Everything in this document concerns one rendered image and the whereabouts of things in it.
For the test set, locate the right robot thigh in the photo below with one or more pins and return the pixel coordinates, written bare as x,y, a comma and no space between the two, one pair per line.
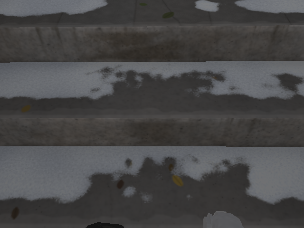
221,220

